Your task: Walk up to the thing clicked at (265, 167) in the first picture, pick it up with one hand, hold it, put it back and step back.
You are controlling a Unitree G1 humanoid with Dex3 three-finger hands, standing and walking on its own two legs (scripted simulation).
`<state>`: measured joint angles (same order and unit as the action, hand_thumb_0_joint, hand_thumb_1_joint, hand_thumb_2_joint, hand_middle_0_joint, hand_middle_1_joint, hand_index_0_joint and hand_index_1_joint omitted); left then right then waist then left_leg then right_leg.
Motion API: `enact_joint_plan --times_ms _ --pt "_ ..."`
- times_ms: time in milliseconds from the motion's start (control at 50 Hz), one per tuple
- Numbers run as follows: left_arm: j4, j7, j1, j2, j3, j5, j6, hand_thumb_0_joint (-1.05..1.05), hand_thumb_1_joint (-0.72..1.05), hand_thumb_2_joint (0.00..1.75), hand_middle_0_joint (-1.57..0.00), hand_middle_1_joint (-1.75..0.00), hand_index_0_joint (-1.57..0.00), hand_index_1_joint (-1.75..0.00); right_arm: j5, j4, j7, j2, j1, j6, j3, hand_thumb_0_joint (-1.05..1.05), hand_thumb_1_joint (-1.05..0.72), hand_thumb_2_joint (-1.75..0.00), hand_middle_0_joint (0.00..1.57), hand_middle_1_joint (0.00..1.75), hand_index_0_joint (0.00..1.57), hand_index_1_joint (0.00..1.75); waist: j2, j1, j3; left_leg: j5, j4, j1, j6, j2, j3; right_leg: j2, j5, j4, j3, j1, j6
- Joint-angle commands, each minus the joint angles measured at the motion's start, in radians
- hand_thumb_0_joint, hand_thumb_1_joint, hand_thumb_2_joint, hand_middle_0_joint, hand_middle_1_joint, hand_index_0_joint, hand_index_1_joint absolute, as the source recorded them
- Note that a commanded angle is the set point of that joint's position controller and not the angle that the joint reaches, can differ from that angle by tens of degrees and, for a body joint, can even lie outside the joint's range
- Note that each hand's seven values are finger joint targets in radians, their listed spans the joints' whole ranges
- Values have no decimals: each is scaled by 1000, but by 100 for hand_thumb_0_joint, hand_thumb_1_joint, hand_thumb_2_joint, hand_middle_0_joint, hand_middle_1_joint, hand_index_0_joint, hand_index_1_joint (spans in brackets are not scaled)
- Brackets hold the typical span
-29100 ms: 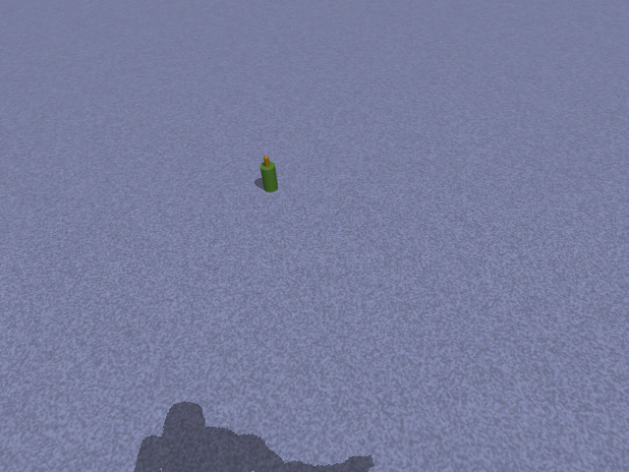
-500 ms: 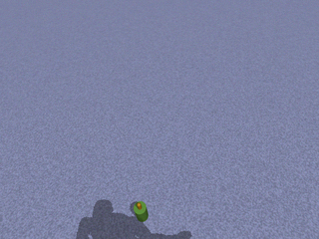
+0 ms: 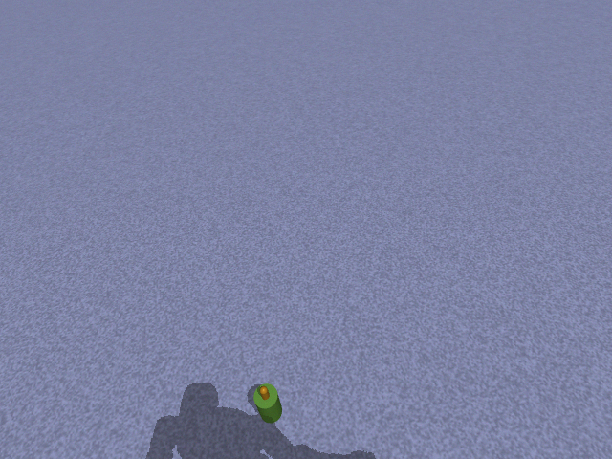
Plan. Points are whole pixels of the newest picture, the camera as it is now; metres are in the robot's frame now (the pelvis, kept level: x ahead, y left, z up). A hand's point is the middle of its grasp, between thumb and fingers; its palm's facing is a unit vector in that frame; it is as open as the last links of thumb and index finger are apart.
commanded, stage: stand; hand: left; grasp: from the side
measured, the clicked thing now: (267, 400) +0.43 +0.18 -0.68
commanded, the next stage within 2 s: step back in 1.06 s
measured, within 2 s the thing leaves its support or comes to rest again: neither
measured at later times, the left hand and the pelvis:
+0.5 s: hand out of the picture +0.09 +0.25 -0.15, palm faces -0.01 -0.94 -0.34, open 7.4 cm; pelvis +0.02 +0.00 +0.00, yaw +0 degrees
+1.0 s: hand out of the picture +0.09 +0.25 -0.15, palm faces -0.01 -0.94 -0.35, open 7.4 cm; pelvis +0.02 +0.00 +0.00, yaw -1 degrees
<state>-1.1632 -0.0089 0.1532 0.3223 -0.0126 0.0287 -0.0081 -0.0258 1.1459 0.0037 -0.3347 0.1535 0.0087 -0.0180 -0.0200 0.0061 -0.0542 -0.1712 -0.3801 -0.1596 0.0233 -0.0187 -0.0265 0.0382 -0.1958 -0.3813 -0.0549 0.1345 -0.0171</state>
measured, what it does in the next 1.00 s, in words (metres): stands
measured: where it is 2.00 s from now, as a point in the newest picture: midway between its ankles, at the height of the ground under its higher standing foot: outside the picture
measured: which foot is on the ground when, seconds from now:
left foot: down 0.00-1.00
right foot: down 0.00-1.00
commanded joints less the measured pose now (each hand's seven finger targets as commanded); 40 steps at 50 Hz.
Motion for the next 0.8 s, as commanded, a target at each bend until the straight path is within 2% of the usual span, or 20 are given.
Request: enact_joint_plan --times_ms 0,40,120,160,200,280,380,440,520,620,780 --pt "61 -16 -51 206 -31 -8 -27 0 90 90 -20 -30 -20 -30 4 -60 -18 -181 -48 -28 -29 0 -90 -90 20 30 20 30 16 4 52 35 71 -2 -45 -87 -75 98 18 101 109 -16 28" --pt "58 -15 -58 209 -31 -12 -28 0 90 90 -20 -30 -20 -30 5 -54 -19 -181 -42 -30 -26 0 -90 -90 20 30 20 30 17 2 55 63 74 1 -42 -87 -69 98 62 93 106 -31 27" --pt "52 -14 -62 209 -31 -12 -24 0 90 90 -20 -30 -20 -30 7 -48 -21 -186 -43 -30 -23 0 -90 -90 20 30 20 30 18 3 60 73 90 6 -39 -93 -69 95 59 95 98 -39 28" --pt "49 -15 -66 209 -31 -13 -24 0 90 90 -20 -30 -20 -30 9 -44 -23 -190 -42 -31 -22 0 -90 -90 20 30 20 30 24 2 63 119 87 16 -37 -93 -67 98 116 90 97 -51 25" --pt "46 -14 -70 205 -31 -15 -23 0 90 90 -20 -30 -20 -30 10 -41 -24 -194 -42 -31 -21 0 -90 -90 20 30 20 30 12 1 55 97 92 11 -37 -93 -65 96 98 95 96 -49 23" --pt "44 -14 -71 206 -34 -14 -24 0 90 90 -20 -30 -20 -30 9 -46 -25 -194 -53 -33 -21 0 -90 -90 20 30 20 30 25 4 72 172 84 35 -41 -101 -63 99 165 92 89 -63 20" --pt "51 -13 -89 204 -35 -13 -21 0 90 90 -20 -30 -20 -30 7 -46 -24 -200 -63 -34 -23 0 -90 -90 20 30 20 30 16 3 55 142 101 29 -32 -103 -66 95 111 101 85 -49 20" --pt "49 -11 -89 208 -36 -12 -21 0 90 90 -20 -30 -20 -30 9 -47 -23 -201 -62 -31 -25 0 -90 -90 20 30 20 30 17 -2 52 86 110 16 -34 -99 -65 96 75 113 92 -51 20" --pt "55 -11 -90 207 -36 -11 -25 0 90 90 -20 -30 -20 -30 9 -53 -21 -200 -79 -36 -25 0 -90 -90 20 30 20 30 20 1 71 161 103 47 -33 -107 -66 98 129 104 85 -51 21" --pt "58 -9 -92 207 -33 -15 -26 0 90 90 -20 -30 -20 -30 9 -45 -20 -204 -75 -36 -23 0 -90 -90 20 30 20 30 7 -4 87 144 103 42 -30 -103 -58 103 135 109 92 -64 21" --pt "60 -9 -83 213 -35 -15 -24 0 90 90 -20 -30 -20 -30 10 -46 -22 -207 -78 -37 -21 0 -90 -90 20 30 20 30 27 -1 96 209 96 74 -34 -112 -57 102 182 96 87 -60 23"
